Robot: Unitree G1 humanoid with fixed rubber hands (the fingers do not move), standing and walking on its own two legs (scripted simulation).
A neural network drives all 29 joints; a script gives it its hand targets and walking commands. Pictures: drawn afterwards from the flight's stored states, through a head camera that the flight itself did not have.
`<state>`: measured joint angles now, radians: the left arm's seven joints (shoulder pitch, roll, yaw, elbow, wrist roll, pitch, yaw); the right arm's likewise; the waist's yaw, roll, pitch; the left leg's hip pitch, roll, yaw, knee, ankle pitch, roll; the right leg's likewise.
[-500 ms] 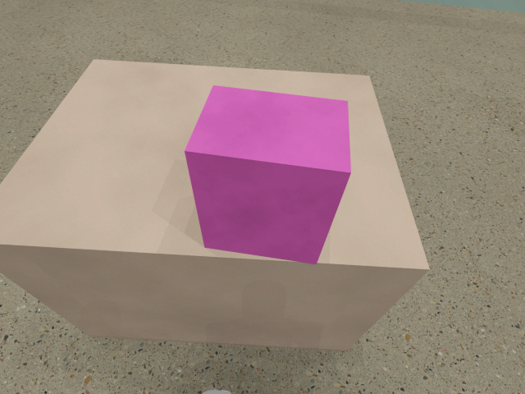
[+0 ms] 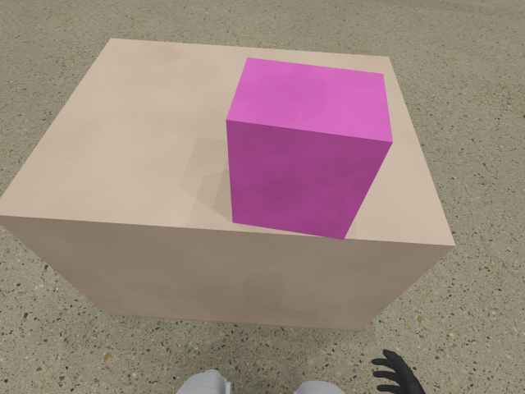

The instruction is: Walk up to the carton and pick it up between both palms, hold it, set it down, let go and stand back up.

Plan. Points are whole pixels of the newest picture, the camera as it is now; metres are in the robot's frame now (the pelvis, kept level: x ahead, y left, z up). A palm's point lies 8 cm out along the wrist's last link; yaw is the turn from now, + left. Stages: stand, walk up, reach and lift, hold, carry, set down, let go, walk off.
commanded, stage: walk up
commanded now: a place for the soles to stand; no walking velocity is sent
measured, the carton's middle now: (299, 156) +0.48 -0.06 +0.05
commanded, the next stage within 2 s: reach and lift in 1.64 s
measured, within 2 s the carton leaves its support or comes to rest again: neither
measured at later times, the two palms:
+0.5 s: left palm out of the picture +0.05 +0.26 -0.11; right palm out of the picture +0.02 -0.25 -0.12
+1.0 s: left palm (123, 390) +0.14 +0.22 -0.10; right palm out of the picture -0.01 -0.25 -0.13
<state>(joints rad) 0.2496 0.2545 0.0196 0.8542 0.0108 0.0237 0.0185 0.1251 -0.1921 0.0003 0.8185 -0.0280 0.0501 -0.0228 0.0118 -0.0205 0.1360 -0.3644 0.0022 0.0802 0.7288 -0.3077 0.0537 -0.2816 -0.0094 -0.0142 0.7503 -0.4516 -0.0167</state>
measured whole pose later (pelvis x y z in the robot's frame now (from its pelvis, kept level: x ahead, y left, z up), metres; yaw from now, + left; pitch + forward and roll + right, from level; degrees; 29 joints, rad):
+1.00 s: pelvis +0.00 +0.01 +0.01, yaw -21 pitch -2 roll +2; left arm 0.30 0.20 0.01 0.81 -0.01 0.00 0.02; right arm 0.16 -0.25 0.03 0.91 -0.01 0.06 0.01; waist 0.00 0.02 0.09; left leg -0.29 0.08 0.29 0.67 -0.34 0.03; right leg -0.35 0.05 0.10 0.73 -0.34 -0.02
